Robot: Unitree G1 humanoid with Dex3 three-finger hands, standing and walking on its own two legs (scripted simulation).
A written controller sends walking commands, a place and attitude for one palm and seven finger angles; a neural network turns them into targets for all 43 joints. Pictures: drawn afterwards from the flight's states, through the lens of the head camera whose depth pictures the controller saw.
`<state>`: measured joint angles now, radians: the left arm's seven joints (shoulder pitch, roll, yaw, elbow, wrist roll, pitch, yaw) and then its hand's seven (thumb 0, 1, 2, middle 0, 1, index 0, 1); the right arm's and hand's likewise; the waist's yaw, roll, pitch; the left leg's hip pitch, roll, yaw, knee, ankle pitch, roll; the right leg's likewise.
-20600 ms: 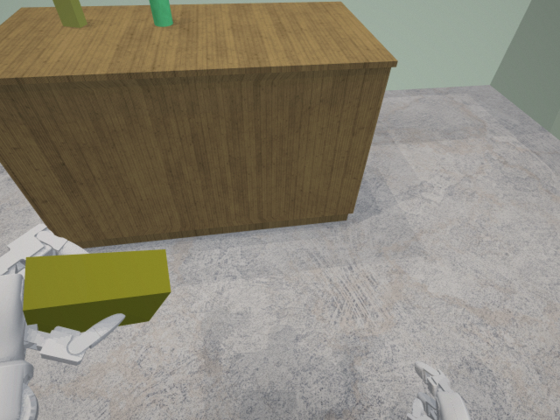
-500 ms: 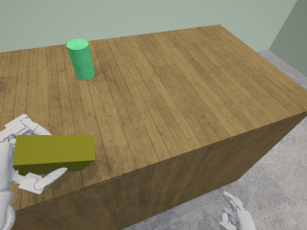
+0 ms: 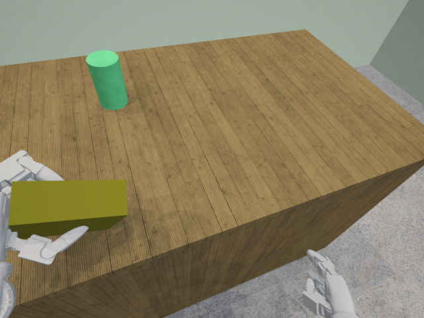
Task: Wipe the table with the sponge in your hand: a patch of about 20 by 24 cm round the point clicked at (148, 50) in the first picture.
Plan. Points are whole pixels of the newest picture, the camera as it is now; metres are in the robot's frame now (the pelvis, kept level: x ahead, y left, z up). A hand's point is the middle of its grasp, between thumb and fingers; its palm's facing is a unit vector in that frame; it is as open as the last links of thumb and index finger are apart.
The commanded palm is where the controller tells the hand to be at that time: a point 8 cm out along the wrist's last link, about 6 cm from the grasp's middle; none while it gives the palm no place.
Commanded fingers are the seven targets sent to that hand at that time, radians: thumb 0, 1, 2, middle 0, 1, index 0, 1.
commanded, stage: look again from close up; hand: left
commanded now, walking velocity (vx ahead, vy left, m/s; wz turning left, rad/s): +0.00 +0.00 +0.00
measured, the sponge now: (86, 209) +0.23 +0.21 +0.13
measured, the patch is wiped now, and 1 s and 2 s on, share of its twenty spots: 0.00 0.00 0.00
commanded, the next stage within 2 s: turn the palm down, sponge in hand in 0.30 s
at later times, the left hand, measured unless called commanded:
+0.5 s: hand (22, 179) +0.24 +0.28 +0.18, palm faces +0.42 -0.78 -0.47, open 9.4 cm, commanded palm +0.15 +0.28 +0.18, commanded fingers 0.00 0.10 1.30 -1.20 -1.60 -1.20 -1.60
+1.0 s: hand (44, 221) +0.19 +0.23 +0.17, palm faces +0.36 -0.57 -0.74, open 9.4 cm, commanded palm +0.15 +0.25 +0.22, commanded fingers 0.00 0.10 1.30 -1.20 -1.60 -1.20 -1.60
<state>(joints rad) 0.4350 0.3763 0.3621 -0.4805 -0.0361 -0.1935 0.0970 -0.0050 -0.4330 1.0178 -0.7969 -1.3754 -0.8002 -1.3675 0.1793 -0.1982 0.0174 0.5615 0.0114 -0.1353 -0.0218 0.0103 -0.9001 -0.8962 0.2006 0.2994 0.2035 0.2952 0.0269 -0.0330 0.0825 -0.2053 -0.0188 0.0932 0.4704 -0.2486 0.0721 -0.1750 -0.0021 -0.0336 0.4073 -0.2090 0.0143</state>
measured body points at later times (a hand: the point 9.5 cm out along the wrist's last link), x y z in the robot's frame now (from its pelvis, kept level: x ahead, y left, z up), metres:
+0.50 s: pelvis -0.01 -0.01 +0.00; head +0.01 +0.01 +0.44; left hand +0.21 +0.32 +0.21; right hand +0.18 -0.22 -0.08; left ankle +0.01 +0.06 -0.74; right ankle +0.00 -0.13 -0.74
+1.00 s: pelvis -0.03 -0.07 -0.01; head -0.04 -0.11 +0.44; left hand +0.17 +0.26 +0.21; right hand +0.22 -0.27 -0.09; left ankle +0.01 +0.06 -0.74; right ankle +0.00 -0.13 -0.74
